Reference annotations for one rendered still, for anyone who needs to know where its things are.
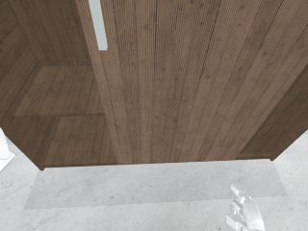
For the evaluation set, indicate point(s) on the robot left hand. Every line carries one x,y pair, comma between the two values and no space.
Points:
5,155

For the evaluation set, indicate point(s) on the wardrobe door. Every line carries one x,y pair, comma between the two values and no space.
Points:
193,80
288,113

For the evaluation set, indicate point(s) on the robot right hand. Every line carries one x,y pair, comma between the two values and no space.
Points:
249,216

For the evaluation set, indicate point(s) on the handle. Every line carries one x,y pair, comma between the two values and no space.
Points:
98,24

